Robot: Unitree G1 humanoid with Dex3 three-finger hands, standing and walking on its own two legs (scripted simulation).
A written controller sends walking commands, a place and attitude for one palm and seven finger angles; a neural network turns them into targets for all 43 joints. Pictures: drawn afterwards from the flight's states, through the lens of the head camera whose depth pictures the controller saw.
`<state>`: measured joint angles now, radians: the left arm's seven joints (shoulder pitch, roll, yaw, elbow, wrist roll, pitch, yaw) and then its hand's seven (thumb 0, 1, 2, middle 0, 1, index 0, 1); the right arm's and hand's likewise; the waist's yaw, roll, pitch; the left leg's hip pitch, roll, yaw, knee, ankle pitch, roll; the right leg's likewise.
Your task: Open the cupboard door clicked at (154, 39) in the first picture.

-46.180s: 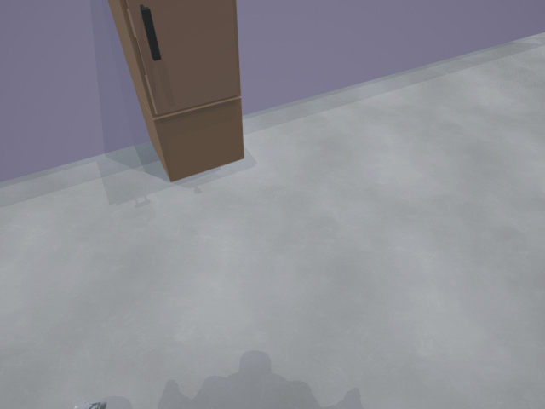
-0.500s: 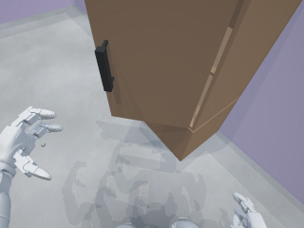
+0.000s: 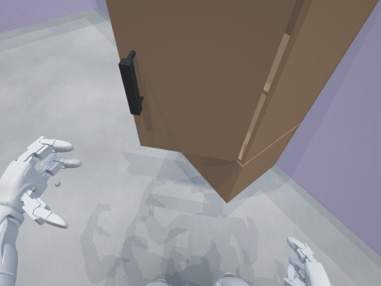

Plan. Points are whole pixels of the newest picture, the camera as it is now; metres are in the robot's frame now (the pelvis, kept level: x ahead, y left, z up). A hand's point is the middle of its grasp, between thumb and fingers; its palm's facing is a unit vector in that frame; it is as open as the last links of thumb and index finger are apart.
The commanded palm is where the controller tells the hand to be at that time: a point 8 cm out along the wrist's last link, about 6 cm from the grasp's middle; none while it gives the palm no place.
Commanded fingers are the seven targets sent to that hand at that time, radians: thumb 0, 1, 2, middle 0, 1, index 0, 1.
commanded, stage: move the hooked fingers beside the handle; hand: left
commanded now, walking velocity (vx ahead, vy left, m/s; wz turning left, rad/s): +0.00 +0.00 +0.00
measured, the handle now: (134, 84) +0.60 +0.19 +0.05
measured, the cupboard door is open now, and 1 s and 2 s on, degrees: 42 42 42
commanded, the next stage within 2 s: none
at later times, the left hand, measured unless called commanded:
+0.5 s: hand (79, 143) +0.38 +0.26 +0.07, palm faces -0.13 -0.99 -0.02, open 14.0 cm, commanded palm +0.37 +0.31 +0.07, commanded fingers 0.00 -0.50 0.30 -0.30 -1.20 -0.30 -1.20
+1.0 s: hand (91, 116) +0.46 +0.26 +0.07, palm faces -0.12 -0.99 -0.01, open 14.0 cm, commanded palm +0.46 +0.31 +0.06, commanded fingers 0.00 -0.50 0.30 -0.30 -1.20 -0.30 -1.20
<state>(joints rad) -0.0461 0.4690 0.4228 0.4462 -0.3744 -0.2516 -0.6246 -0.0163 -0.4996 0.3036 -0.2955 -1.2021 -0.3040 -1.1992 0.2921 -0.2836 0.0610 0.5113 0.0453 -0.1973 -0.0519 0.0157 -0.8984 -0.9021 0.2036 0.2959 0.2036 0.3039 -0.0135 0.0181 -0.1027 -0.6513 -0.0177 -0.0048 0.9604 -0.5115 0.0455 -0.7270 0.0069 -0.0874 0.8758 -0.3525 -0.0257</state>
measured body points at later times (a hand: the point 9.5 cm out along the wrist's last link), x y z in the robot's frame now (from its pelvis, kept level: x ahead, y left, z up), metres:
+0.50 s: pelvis +0.00 +0.00 -0.01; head +0.08 +0.02 +0.44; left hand +0.38 +0.32 +0.07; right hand +0.09 -0.26 -0.10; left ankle -0.02 +0.09 -0.69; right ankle +0.05 -0.11 -0.69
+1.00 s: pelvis +0.00 +0.01 -0.02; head +0.12 +0.03 +0.42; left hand +0.46 +0.32 +0.07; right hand +0.04 -0.27 -0.11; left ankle -0.02 +0.09 -0.69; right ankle +0.05 -0.11 -0.69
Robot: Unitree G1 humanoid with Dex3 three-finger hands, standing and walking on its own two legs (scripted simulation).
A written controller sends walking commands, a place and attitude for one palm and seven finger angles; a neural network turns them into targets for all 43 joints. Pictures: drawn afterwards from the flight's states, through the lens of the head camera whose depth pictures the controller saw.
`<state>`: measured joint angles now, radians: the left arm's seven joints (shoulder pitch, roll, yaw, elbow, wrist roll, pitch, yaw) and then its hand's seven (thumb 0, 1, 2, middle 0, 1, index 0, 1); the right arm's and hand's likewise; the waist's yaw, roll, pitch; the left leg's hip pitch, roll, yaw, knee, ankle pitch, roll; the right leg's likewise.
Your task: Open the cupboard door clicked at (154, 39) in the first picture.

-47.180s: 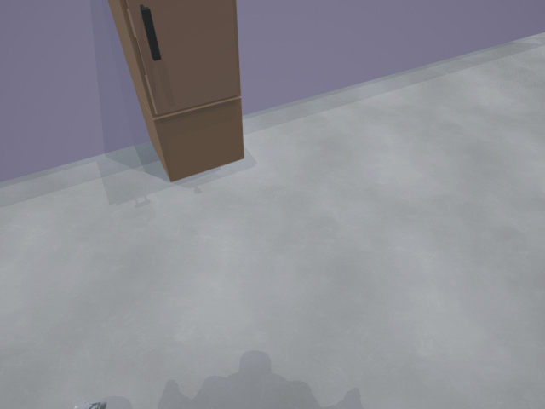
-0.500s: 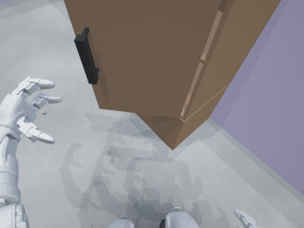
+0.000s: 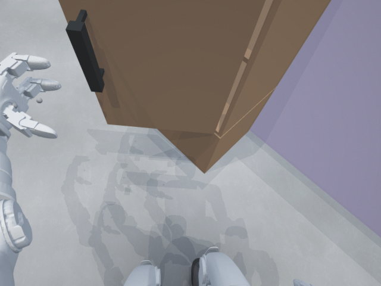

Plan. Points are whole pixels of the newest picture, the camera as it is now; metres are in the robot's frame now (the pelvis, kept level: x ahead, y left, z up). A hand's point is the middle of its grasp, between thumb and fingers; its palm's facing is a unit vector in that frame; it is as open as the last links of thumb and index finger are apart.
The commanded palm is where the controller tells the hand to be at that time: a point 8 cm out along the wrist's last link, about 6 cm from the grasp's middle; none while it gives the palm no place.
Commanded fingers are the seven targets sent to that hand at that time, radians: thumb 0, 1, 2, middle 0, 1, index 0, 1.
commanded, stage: move the hooked fingers beside the handle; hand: left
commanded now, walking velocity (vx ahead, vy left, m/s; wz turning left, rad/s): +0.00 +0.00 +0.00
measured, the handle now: (90, 54) +0.60 +0.21 +0.06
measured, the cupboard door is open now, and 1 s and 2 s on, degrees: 42 42 42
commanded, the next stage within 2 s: slide the fingers in behind the handle in 1.36 s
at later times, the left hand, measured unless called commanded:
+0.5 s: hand (54, 64) +0.54 +0.26 +0.08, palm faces -0.09 -1.00 -0.02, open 14.0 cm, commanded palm +0.54 +0.30 +0.07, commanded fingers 0.00 -0.50 0.30 -0.30 -1.20 -0.30 -1.20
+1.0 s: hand (48, 64) +0.56 +0.29 +0.07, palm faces -0.08 -1.00 +0.00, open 14.0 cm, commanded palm +0.56 +0.30 +0.07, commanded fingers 0.00 -0.50 0.30 -0.30 -1.20 -0.30 -1.20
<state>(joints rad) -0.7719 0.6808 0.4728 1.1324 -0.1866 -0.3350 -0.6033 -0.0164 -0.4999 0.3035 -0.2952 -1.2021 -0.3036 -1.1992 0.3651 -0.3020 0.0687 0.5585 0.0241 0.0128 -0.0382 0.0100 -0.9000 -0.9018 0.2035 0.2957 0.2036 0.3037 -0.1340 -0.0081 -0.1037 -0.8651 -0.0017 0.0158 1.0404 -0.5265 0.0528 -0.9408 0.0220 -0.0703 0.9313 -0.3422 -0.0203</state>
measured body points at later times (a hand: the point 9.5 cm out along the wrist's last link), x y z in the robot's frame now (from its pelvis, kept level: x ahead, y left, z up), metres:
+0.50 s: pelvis +0.00 +0.01 -0.01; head +0.17 +0.05 +0.40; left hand +0.54 +0.32 +0.09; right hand -0.02 -0.26 -0.10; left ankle -0.02 +0.08 -0.67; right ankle +0.05 -0.11 -0.67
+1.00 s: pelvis +0.02 +0.02 -0.01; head +0.21 +0.06 +0.40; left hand +0.56 +0.34 +0.07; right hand -0.02 -0.25 -0.09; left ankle -0.02 +0.08 -0.67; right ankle +0.05 -0.11 -0.67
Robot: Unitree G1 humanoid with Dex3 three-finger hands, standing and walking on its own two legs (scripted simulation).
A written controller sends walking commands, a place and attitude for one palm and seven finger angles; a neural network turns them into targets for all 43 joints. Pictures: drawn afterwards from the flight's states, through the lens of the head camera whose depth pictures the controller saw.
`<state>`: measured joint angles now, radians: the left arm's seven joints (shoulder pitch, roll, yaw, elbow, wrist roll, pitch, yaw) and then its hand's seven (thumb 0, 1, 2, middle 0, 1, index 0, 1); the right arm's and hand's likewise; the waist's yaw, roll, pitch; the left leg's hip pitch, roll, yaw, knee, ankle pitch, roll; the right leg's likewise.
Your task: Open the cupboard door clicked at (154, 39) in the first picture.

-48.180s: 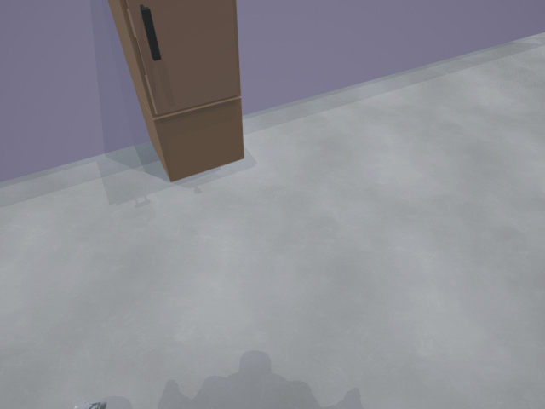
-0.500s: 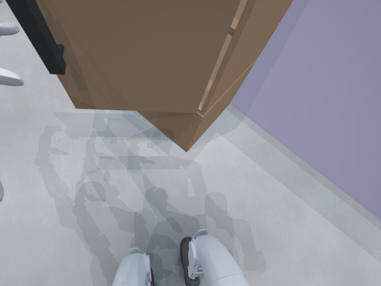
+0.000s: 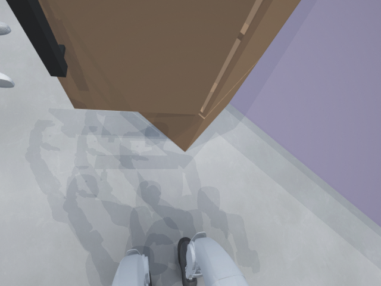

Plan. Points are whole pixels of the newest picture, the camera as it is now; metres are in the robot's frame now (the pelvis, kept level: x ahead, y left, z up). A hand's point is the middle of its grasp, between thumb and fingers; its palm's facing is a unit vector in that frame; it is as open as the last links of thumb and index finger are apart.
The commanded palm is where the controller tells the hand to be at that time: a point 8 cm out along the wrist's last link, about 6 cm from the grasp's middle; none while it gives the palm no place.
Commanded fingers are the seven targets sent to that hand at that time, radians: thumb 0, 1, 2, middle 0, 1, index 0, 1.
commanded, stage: move the hooked fingers beside the handle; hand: left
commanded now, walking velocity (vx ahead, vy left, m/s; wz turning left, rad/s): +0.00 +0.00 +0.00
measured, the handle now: (44, 27) +0.57 +0.21 +0.08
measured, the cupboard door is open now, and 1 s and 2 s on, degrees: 42 42 42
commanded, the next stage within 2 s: slide the fingers in behind the handle in 0.36 s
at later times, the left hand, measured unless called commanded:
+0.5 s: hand out of the picture +0.53 +0.27 +0.08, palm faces -0.05 -1.00 -0.02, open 14.0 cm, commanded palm +0.52 +0.30 +0.08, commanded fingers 0.00 -0.50 0.30 -0.30 -1.20 -0.30 -1.20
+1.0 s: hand (21, 47) +0.52 +0.23 +0.08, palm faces -0.05 -1.00 -0.02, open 14.0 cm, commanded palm +0.51 +0.27 +0.08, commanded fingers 0.00 -0.50 0.30 -0.30 -1.20 -0.30 -1.20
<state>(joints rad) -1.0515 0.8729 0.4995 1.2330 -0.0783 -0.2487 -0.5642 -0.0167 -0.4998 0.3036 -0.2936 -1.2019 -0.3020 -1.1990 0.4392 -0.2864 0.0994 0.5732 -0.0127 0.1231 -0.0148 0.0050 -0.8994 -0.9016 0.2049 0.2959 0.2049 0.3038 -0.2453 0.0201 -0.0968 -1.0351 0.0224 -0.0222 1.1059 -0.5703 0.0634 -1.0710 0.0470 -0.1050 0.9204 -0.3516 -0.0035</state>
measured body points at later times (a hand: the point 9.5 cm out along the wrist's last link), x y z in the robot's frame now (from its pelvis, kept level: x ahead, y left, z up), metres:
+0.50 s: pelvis +0.00 +0.00 +0.00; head +0.17 +0.04 +0.41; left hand +0.52 +0.32 +0.09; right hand -0.02 -0.27 -0.09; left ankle -0.05 +0.06 -0.66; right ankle +0.04 -0.13 -0.66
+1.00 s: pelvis -0.01 -0.01 +0.00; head +0.15 +0.02 +0.42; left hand +0.52 +0.29 +0.09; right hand -0.03 -0.28 -0.09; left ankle -0.05 +0.06 -0.66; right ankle +0.04 -0.13 -0.66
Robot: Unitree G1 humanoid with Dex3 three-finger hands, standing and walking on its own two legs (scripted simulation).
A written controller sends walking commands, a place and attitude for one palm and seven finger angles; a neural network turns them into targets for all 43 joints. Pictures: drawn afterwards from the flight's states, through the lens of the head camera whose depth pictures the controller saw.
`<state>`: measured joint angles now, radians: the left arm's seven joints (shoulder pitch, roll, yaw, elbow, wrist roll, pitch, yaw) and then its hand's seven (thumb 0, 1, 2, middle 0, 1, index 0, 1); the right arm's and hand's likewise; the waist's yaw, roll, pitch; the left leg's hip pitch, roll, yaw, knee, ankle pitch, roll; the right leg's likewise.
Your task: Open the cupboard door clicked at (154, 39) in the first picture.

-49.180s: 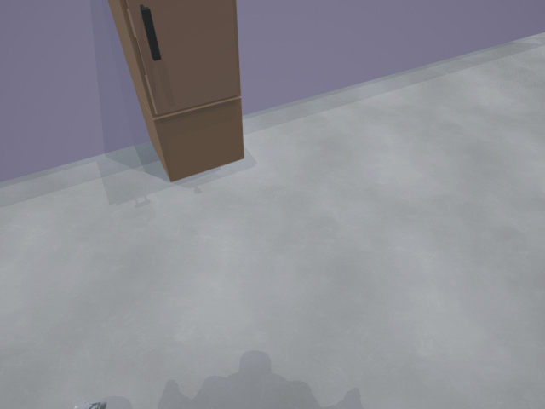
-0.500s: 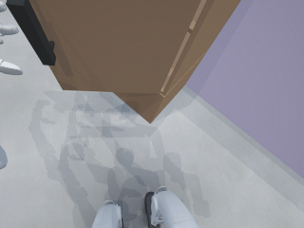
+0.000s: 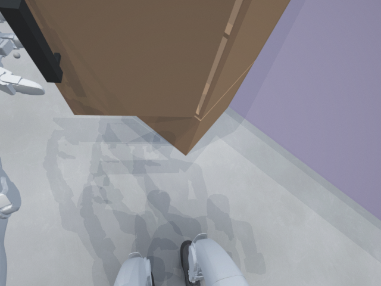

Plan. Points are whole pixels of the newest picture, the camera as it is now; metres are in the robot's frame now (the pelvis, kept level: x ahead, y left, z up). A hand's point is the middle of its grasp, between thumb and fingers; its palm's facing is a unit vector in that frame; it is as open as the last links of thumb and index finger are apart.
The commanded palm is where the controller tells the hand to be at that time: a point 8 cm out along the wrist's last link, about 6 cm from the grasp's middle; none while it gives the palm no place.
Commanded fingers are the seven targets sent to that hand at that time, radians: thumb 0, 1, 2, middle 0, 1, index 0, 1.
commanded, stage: slide the fingers in behind the handle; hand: left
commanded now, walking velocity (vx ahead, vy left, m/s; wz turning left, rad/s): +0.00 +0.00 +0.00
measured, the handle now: (39, 37) +0.58 +0.22 +0.07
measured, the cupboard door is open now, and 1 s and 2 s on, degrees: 42 42 42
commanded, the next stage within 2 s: close the thumb around the handle in 1.06 s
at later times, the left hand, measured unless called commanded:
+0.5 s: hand (38, 56) +0.54 +0.22 +0.08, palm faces -0.06 -1.00 -0.02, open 14.0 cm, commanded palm +0.52 +0.25 +0.08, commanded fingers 0.00 -0.50 0.30 -0.30 -1.20 -0.30 -1.20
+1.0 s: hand (44, 57) +0.54 +0.21 +0.07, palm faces -0.05 -1.00 -0.03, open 13.9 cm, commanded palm +0.52 +0.24 +0.08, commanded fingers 0.00 -0.50 0.30 -0.30 -1.20 -0.30 -1.20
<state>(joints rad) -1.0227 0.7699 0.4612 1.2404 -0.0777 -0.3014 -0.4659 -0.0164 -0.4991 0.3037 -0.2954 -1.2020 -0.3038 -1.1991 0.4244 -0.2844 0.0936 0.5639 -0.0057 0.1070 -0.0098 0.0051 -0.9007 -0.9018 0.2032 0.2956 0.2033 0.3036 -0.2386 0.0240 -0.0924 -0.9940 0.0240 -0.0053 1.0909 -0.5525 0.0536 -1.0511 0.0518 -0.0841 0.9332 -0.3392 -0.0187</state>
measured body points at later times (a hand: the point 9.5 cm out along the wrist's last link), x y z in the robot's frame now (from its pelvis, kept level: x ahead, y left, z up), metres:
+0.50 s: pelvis +0.00 +0.00 +0.00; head +0.16 +0.04 +0.42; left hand +0.53 +0.27 +0.08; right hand -0.02 -0.26 -0.10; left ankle -0.03 +0.08 -0.66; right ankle +0.05 -0.12 -0.66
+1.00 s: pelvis +0.00 +0.00 +0.00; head +0.16 +0.03 +0.42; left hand +0.53 +0.26 +0.08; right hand -0.01 -0.26 -0.10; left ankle -0.03 +0.08 -0.66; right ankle +0.05 -0.12 -0.66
